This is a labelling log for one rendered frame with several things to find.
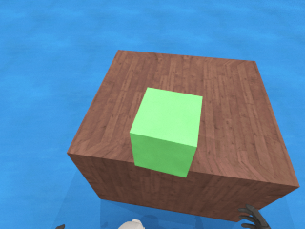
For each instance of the robot left shin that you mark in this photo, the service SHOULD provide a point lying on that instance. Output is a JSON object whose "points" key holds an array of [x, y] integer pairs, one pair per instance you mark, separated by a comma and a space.
{"points": [[136, 220]]}

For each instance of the right robot hand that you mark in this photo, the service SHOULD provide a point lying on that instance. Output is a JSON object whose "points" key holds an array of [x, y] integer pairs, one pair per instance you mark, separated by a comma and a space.
{"points": [[257, 219]]}

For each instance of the pedestal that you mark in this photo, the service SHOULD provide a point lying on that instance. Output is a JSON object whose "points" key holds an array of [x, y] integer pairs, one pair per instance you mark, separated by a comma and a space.
{"points": [[240, 158]]}

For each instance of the carton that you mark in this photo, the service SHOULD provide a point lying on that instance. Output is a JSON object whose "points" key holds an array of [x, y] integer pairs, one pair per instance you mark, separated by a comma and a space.
{"points": [[164, 133]]}

